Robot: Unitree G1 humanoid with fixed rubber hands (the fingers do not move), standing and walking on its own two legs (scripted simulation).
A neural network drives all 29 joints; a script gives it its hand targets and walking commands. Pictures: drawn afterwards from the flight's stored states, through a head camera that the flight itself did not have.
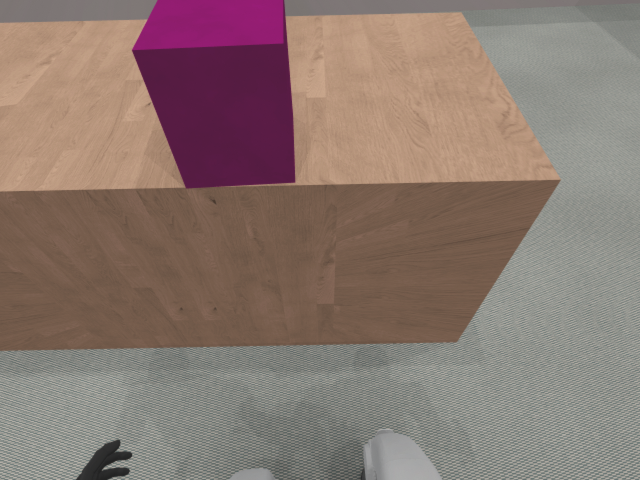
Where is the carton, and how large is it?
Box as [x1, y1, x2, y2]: [132, 0, 294, 187]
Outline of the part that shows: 157,0 132,51 185,186 203,187 294,182 292,108 283,0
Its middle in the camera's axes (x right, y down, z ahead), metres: -0.15 -0.26 +0.67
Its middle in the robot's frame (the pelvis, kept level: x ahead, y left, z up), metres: +0.70 +0.14 +0.11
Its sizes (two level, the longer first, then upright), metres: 0.210 0.200 0.250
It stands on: a pedestal, 0.71 m high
